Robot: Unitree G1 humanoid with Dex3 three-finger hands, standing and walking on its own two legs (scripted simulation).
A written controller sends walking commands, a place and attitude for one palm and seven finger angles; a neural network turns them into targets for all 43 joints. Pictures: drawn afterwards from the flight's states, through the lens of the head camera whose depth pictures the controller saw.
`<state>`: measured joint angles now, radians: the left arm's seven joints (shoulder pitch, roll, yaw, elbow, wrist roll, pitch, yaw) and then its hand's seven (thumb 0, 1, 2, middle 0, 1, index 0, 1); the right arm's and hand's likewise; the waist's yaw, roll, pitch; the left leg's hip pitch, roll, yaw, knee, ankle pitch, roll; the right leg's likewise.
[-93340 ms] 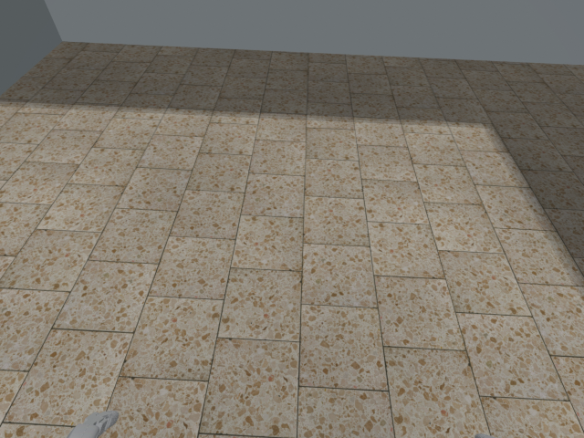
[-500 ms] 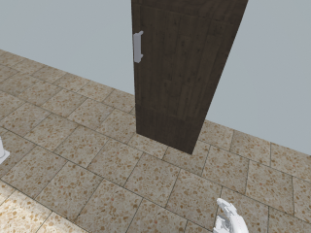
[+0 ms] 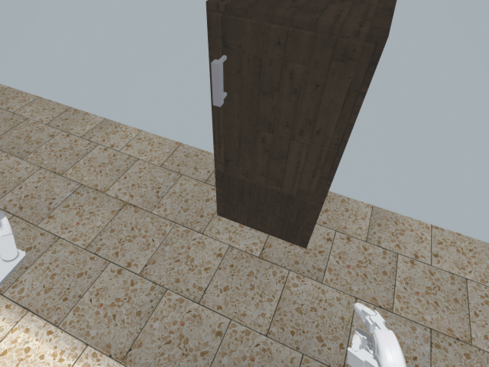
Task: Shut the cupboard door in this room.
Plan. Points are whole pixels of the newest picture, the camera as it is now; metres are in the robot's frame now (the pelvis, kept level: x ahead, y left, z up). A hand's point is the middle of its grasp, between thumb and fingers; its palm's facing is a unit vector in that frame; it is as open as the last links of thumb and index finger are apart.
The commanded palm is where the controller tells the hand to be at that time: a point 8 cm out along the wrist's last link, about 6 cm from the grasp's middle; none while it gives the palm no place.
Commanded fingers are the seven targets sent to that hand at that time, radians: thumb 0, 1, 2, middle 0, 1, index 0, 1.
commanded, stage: stop stepping back and stand still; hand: left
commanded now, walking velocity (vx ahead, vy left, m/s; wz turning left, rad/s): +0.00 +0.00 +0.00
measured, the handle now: (221, 80) +0.87 +0.10 +0.02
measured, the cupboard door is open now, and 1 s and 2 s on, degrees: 0 0 0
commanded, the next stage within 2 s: let the arm hang, fingers relaxed in 0.08 s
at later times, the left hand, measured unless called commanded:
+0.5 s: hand out of the picture +0.03 +0.16 -0.17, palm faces +0.01 -0.98 -0.17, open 7.1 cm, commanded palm none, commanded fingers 0.00 0.90 0.90 -0.20 -0.30 -0.20 -0.30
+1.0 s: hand out of the picture -0.04 +0.19 -0.17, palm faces +0.04 -0.97 -0.24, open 7.3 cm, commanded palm none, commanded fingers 0.00 0.90 0.90 -0.20 -0.30 -0.20 -0.30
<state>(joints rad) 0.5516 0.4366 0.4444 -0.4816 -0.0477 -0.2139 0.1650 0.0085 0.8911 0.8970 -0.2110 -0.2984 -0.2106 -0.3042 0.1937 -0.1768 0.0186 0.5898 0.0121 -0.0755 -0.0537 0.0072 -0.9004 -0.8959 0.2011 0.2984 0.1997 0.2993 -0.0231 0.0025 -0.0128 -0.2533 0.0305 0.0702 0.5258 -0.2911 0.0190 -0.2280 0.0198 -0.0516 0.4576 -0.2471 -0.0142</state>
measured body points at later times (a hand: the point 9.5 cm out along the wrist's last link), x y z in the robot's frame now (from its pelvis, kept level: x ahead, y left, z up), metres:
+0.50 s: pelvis -0.04 -0.01 +0.00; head -0.02 +0.01 +0.44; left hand +0.03 +0.22 -0.15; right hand +0.04 -0.27 -0.13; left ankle -0.01 +0.10 -0.74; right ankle -0.01 -0.11 -0.74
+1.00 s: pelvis -0.04 +0.00 +0.00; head -0.04 -0.01 +0.45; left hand -0.05 +0.24 -0.15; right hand -0.04 -0.22 -0.16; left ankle -0.01 +0.10 -0.74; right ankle -0.01 -0.11 -0.74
